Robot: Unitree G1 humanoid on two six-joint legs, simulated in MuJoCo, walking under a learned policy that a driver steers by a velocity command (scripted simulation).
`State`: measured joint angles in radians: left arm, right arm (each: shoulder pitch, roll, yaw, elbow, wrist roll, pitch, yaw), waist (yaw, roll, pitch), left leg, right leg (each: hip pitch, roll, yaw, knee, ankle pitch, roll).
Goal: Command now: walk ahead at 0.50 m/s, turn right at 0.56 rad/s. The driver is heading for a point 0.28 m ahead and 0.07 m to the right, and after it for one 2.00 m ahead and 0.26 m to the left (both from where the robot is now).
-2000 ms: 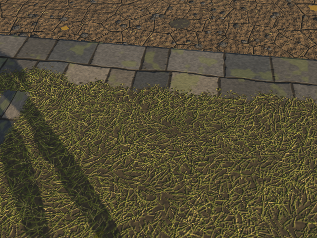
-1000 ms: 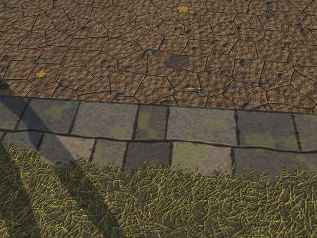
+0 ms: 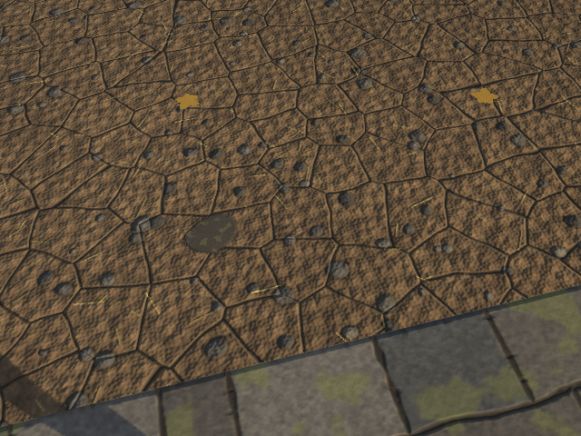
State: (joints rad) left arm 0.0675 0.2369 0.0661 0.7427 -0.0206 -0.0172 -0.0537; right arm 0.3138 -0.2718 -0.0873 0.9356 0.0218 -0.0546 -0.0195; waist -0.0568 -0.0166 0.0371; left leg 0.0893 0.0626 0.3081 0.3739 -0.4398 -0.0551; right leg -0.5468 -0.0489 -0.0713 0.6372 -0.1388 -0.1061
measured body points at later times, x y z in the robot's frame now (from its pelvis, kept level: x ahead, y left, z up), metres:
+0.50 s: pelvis +0.28 -0.02 +0.01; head +0.30 -0.03 +0.46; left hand +0.33 +0.26 -0.11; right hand +0.45 -0.27 -0.09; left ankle +0.46 +0.08 -0.69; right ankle +0.13 -0.09 -0.72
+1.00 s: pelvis +0.56 -0.02 +0.01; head +0.56 -0.01 +0.46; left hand +0.72 +0.27 -0.06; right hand +0.64 -0.30 -0.10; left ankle +0.45 +0.07 -0.72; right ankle +0.75 -0.19 -0.67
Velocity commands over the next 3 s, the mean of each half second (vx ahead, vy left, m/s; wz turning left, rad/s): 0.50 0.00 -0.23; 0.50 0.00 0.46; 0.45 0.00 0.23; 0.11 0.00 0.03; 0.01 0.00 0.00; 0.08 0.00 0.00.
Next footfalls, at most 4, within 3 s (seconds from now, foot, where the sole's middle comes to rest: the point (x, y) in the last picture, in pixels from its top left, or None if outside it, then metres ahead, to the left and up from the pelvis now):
0.02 right None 0.17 -0.10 -0.76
0.56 left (270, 425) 0.49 0.07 -0.76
1.22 right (350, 292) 0.90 -0.17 -0.91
1.64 left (267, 247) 1.08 0.06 -0.91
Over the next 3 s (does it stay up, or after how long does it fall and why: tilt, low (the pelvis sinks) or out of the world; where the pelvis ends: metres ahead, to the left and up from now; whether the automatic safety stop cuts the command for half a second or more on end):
stays up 1.09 -0.06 -0.14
